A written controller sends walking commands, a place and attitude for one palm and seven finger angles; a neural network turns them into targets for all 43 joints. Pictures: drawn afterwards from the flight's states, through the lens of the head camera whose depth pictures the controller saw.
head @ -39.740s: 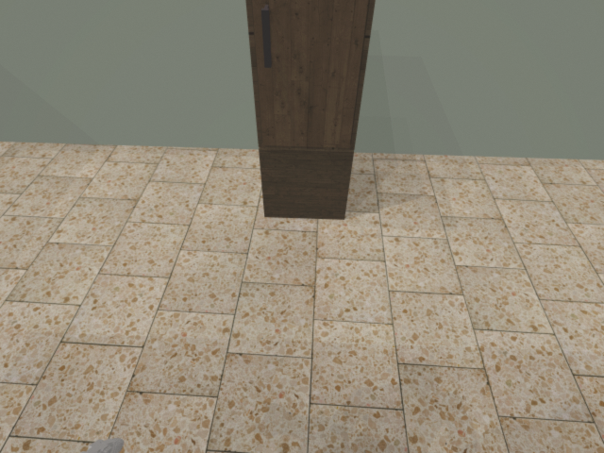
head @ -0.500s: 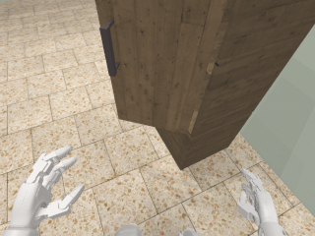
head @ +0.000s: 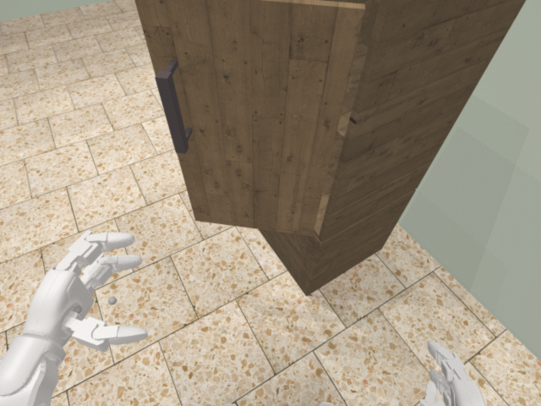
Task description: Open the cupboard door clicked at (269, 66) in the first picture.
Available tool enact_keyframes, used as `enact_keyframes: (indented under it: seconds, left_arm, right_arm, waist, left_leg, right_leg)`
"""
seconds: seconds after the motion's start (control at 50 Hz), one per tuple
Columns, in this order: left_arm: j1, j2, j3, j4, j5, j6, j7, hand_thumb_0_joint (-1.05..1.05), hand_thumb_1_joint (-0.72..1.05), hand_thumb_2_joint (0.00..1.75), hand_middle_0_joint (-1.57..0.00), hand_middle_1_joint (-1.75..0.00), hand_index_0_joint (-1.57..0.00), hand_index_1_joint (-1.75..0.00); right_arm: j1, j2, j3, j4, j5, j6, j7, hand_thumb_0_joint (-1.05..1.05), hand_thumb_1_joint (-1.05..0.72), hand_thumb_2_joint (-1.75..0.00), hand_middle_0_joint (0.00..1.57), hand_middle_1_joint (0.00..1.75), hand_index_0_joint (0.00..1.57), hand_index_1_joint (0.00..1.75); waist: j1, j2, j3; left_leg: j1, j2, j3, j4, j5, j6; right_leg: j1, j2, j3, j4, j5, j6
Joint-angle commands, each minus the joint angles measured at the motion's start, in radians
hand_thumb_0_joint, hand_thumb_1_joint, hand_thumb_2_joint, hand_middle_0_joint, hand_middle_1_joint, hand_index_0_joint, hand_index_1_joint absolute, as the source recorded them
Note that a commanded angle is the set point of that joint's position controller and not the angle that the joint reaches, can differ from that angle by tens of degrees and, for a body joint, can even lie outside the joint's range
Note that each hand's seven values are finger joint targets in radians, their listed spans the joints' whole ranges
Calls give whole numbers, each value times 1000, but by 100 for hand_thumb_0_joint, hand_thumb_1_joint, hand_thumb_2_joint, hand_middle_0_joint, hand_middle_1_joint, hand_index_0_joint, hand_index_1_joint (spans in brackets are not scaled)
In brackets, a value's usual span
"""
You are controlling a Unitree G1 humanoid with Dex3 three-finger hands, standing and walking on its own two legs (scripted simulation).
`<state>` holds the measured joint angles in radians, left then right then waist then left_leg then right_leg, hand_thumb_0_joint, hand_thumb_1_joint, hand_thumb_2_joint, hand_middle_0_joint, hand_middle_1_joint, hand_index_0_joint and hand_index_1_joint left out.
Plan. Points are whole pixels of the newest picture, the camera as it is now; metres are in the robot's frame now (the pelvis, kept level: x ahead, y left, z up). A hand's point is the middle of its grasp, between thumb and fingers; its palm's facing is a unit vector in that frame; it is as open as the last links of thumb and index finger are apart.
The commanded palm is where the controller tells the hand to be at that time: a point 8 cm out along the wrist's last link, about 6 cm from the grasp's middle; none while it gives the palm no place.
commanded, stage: raise the hand with hooked fingers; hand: left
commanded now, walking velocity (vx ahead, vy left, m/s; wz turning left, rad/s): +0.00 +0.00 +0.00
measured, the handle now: (177, 109) +0.58 +0.21 +0.10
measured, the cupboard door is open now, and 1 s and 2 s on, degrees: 50 50 50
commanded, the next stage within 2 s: move the hooked fingers beside the handle in 1.00 s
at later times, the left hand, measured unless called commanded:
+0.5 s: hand (48, 232) +0.29 +0.30 +0.13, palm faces +0.00 -1.00 -0.06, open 13.9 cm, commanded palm +0.27 +0.34 +0.12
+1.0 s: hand (66, 233) +0.30 +0.28 +0.12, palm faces -0.03 -1.00 -0.05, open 14.0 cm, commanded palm +0.27 +0.32 +0.12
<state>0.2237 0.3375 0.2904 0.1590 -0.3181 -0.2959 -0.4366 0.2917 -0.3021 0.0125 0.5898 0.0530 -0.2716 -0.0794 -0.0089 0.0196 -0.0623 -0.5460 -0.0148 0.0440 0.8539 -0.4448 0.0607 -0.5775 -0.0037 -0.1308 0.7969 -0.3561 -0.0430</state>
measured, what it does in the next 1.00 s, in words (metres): stands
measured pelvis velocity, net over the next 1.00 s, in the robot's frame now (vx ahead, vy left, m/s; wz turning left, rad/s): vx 0.01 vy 0.00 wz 0.00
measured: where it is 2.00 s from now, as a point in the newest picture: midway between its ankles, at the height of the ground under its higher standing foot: outside the picture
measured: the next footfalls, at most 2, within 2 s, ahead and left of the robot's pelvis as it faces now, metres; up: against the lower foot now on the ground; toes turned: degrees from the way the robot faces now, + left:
none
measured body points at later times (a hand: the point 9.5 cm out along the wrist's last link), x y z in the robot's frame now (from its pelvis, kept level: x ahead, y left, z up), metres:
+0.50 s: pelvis +0.01 +0.01 +0.02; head +0.03 +0.02 +0.47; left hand +0.29 +0.35 +0.13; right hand +0.18 -0.22 -0.05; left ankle -0.01 +0.08 -0.70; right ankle +0.03 -0.10 -0.70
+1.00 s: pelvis +0.01 +0.00 +0.02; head +0.03 +0.00 +0.47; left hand +0.29 +0.33 +0.13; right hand +0.17 -0.24 -0.05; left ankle -0.01 +0.08 -0.70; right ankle +0.03 -0.10 -0.70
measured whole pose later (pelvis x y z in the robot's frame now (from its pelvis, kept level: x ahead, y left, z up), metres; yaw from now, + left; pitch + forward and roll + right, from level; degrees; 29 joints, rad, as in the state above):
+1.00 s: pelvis +0.01 +0.00 +0.02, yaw +0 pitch +4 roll -1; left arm -0.10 0.46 0.44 0.43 -0.33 -0.15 -0.57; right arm 0.28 -0.29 0.06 0.58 0.05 -0.22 -0.08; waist 0.01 0.03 -0.04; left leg -0.36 -0.02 0.05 0.66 -0.37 0.06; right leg -0.40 0.00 -0.12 0.61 -0.28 -0.04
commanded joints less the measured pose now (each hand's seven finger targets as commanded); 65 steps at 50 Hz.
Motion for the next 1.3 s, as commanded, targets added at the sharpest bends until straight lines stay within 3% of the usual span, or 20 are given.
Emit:
enact_keyframes:
  seconds: [0.0, 0.04, 0.1, 0.16, 0.22, 0.26, 0.32, 0.34, 0.46, 0.54, 0.62, 0.66, 0.74, 0.76, 0.8, 0.96, 1.04, 1.08, 1.2, 1.28]
  left_arm:
    - [-218, 267, 186, -226, -61, -74, 6, 0, -41, 34, -29, -114, -29, -114]
    - [-245, 276, 196, -181, -69, -58, 2, 0, -45, 32, -30, -117, -30, -117]
    - [-283, 231, 144, -109, -58, -9, -23, 0, -50, 30, -30, -120, -30, -120]
    - [-335, 240, 117, -82, -38, 53, -62, 0, -50, 30, -30, -120, -30, -120]
    - [-375, 286, 156, -69, -34, 86, -77, 0, -50, 30, -30, -120, -30, -120]
    - [-445, 338, 198, -90, -44, 85, -83, 0, -50, 30, -30, -120, -30, -120]
    - [-497, 358, 233, -74, -53, 65, -76, 0, -50, 30, -30, -120, -30, -120]
    - [-522, 384, 247, -63, -55, 65, -82, 0, -50, 30, -30, -120, -30, -120]
    - [-606, 386, 215, 60, -44, 99, -136, 0, -50, 30, -30, -120, -30, -120]
    - [-548, 362, 199, 139, -50, 133, -174, 0, -50, 30, -30, -120, -30, -120]
    - [-539, 399, 243, 81, -60, 113, -169, 0, -50, 30, -30, -120, -30, -120]
    - [-558, 430, 275, 35, -66, 91, -158, 0, -50, 30, -30, -120, -30, -120]
    - [-570, 434, 282, 14, -56, 64, -124, 0, -50, 30, -30, -120, -30, -120]
    - [-586, 416, 265, -1, -52, 59, -120, 0, -50, 30, -30, -120, -30, -120]
    - [-577, 392, 242, 23, -43, 64, -117, 0, -50, 30, -30, -120, -30, -120]
    - [-582, 402, 244, 65, -53, 83, -141, 0, -50, 30, -30, -120, -30, -120]
    - [-583, 396, 237, 83, -57, 81, -144, 0, -50, 30, -30, -120, -30, -120]
    - [-585, 387, 230, 84, -52, 80, -143, 0, -50, 30, -30, -120, -30, -120]
    - [-821, 424, 207, 201, -26, 65, -128, 0, -50, 30, -30, -120, -30, -120]
    - [-904, 498, 240, 265, -8, 36, -137, 0, -50, 30, -30, -120, -30, -120]
  right_arm:
    - [-71, -111, -29, -150, -3, -66, -18, 0, -90, -90, 20, 30, 20, 30]
    - [-72, -115, -23, -148, -4, -60, -15, 0, -90, -90, 20, 30, 20, 30]
    - [-81, -115, -19, -144, 4, -48, -14, 0, -90, -90, 20, 30, 20, 30]
    - [-74, -123, -17, -154, 6, -42, -12, 0, -90, -90, 20, 30, 20, 30]
    - [-73, -126, -18, -161, 5, -36, -12, 0, -90, -90, 20, 30, 20, 30]
    - [-78, -126, -10, -165, 1, -28, -11, 0, -90, -90, 20, 30, 20, 30]
    - [-77, -121, -8, -157, -2, -23, -17, 0, -90, -90, 20, 30, 20, 30]
    - [-79, -124, -3, -158, -7, -19, -16, 0, -90, -90, 20, 30, 20, 30]
    - [-70, -130, -2, -140, 2, -4, -23, 0, -90, -90, 20, 30, 20, 30]
    - [-64, -138, -5, -150, 3, -2, -14, 0, -90, -90, 20, 30, 20, 30]
    - [-68, -141, -14, -161, -1, -5, -1, 0, -90, -90, 20, 30, 20, 30]
    - [-67, -139, -14, -164, -6, -6, 5, 0, -90, -90, 20, 30, 20, 30]
    - [-56, -136, -15, -159, -10, -3, 4, 0, -90, -90, 20, 30, 20, 30]
    - [-62, -131, -15, -156, -7, -4, 2, 0, -90, -90, 20, 30, 20, 30]
    - [-59, -130, -16, -153, -3, -4, -5, 0, -90, -90, 20, 30, 20, 30]
    - [-72, -133, -11, -155, 2, -4, -17, 0, -90, -90, 20, 30, 20, 30]
    - [-73, -133, -8, -153, 1, -5, -18, 0, -90, -90, 20, 30, 20, 30]
    - [-77, -129, -8, -152, 3, -6, -18, 0, -90, -90, 20, 30, 20, 30]
    - [-59, -136, -2, -117, 7, 9, -39, 0, -90, -90, 20, 30, 20, 30]
    - [-38, -142, -2, -103, 2, 16, -41, 0, -90, -90, 20, 30, 20, 30]
  waist:
    - [19, 62, -224]
    - [23, 75, -176]
    - [13, 112, -125]
    - [10, 94, -145]
    - [14, 52, -175]
    - [21, 64, -177]
    - [21, 54, -197]
    - [27, 76, -182]
    - [11, 105, -168]
    - [22, 44, -162]
    - [32, 40, -206]
    - [42, 76, -230]
    - [36, 92, -210]
    - [28, 133, -203]
    - [20, 131, -185]
    - [17, 52, -173]
    - [18, 33, -165]
    - [18, 53, -172]
    - [-30, 36, -122]
    - [-19, 75, -228]
  left_leg:
    - [112, 23, -104, -186, 302, -42]
    - [125, 24, -110, -198, 328, -49]
    - [151, 29, -111, -225, 334, -57]
    - [189, 34, -121, -238, 400, -59]
    - [208, 35, -126, -248, 404, -58]
    - [227, 33, -134, -259, 434, -70]
    - [255, 36, -137, -270, 445, -75]
    - [257, 31, -133, -270, 450, -79]
    - [276, 30, -134, -297, 413, -74]
    - [257, 27, -135, -296, 433, -69]
    - [267, 27, -128, -289, 465, -67]
    - [275, 25, -123, -287, 489, -72]
    - [272, 25, -111, -289, 464, -68]
    - [279, 25, -112, -297, 445, -70]
    - [274, 25, -110, -302, 410, -63]
    - [244, 17, -102, -302, 350, -44]
    - [233, 15, -97, -294, 346, -40]
    - [233, 14, -95, -297, 349, -40]
    - [182, 11, -91, -287, 220, -29]
    - [180, 5, -83, -261, 279, -28]
  right_leg:
    - [219, 7, 85, -119, 173, 9]
    - [215, 16, 77, -124, 200, 2]
    - [186, 13, 65, -140, 203, 5]
    - [209, 15, 63, -152, 245, 5]
    - [222, 17, 63, -167, 251, 9]
    - [239, 23, 61, -170, 265, 1]
    - [246, 24, 59, -180, 264, 2]
    - [248, 30, 63, -186, 271, -5]
    - [240, 22, 66, -219, 238, -4]
    - [247, 21, 65, -221, 254, -6]
    - [260, 17, 70, -216, 281, -3]
    - [281, 20, 73, -211, 301, -8]
    - [275, 21, 77, -216, 289, -7]
    - [266, 20, 77, -220, 273, -7]
    - [254, 17, 77, -230, 250, -4]
    - [277, 16, 89, -241, 245, 0]
    - [279, 15, 93, -238, 251, 0]
    - [282, 12, 94, -238, 254, 1]
    - [222, 7, 114, -256, 132, 10]
    - [289, -3, 135, -233, 201, 5]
